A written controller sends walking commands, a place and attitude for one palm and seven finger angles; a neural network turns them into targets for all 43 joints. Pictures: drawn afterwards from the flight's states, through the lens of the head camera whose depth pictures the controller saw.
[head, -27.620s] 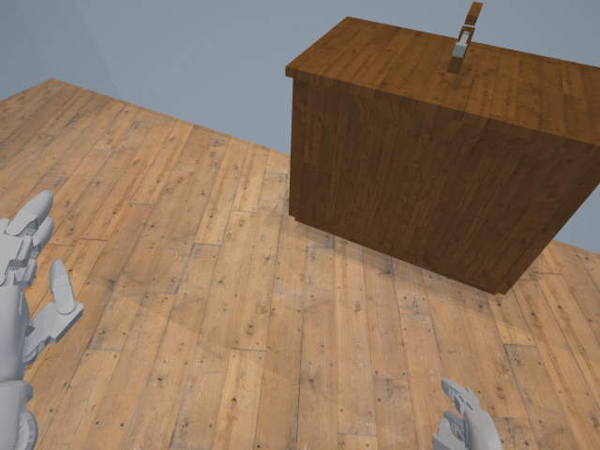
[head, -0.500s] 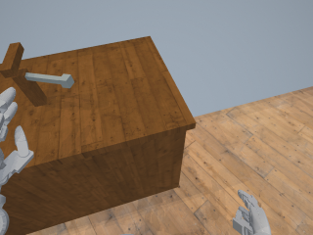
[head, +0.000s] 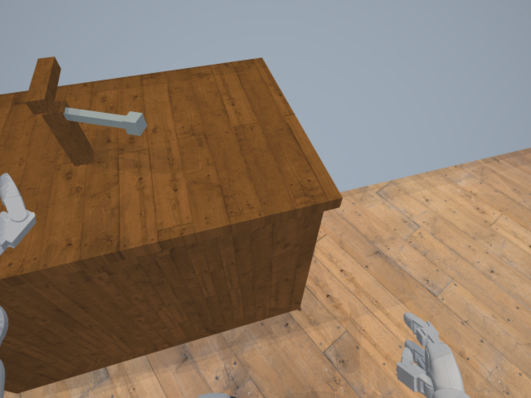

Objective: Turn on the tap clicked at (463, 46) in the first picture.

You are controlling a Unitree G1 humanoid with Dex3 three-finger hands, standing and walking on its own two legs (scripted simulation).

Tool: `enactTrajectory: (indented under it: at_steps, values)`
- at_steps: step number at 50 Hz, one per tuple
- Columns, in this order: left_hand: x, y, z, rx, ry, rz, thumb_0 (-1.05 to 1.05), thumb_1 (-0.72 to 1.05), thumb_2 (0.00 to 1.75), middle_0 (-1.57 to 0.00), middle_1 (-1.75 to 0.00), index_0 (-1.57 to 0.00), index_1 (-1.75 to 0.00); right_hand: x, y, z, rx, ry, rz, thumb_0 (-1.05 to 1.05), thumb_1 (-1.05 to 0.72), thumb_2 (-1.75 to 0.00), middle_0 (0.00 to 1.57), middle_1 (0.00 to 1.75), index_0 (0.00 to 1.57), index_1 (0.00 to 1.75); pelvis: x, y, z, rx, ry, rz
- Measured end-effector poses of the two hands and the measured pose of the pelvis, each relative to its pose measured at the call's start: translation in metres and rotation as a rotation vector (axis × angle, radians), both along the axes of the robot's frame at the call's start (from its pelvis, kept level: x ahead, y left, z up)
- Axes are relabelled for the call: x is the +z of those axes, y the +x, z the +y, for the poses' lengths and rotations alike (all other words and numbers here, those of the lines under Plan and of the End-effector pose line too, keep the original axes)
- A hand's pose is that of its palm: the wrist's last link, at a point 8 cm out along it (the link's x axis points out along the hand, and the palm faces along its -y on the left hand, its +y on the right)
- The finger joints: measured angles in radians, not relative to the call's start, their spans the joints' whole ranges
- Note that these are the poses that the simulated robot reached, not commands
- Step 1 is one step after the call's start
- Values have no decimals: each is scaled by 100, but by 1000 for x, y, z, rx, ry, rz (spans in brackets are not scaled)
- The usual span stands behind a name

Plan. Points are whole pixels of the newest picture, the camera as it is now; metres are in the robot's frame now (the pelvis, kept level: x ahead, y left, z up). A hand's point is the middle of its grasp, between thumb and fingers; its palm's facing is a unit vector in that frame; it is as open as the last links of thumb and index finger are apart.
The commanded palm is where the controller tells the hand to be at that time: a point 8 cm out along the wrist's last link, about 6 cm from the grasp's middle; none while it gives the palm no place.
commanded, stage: come to a stop and stand still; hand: left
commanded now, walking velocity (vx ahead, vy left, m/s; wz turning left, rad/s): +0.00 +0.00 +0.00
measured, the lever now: (135, 123) +0.50 +0.29 +0.12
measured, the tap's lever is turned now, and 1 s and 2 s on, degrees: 62 62 62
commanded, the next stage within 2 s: look again from close up in 1.34 s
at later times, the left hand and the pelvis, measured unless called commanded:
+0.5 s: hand out of the picture +0.16 +0.36 +0.17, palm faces +0.35 -0.87 -0.35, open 7.4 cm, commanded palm +0.10 +0.39 +0.18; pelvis -0.06 +0.12 +0.00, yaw +0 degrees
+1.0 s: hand out of the picture +0.10 +0.51 +0.16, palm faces +0.39 -0.87 -0.30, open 7.4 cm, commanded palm +0.02 +0.53 +0.18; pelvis -0.15 +0.25 -0.03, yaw -2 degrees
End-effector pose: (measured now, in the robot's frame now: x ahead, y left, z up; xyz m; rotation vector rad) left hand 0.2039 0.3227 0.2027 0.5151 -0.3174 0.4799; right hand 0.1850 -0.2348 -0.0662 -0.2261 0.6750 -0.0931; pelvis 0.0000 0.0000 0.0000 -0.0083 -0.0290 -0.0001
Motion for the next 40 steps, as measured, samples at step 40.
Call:
enactTrajectory:
  at_steps: [40]
  values:
    - [-25, -148, 179, -161, -45, -147, 2, 89, 90, -21, -30, -21, -30, 4, -108, 214, 70, -75, 12, 2, -91, -90, 20, 30, 20, 30, -24, -107, 200, 18, -51, -57]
